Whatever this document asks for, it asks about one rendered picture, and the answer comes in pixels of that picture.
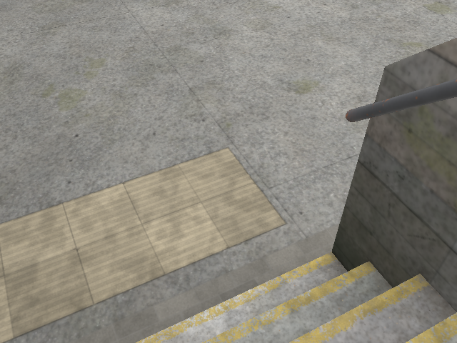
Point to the stairs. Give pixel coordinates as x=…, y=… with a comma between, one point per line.
x=320, y=302

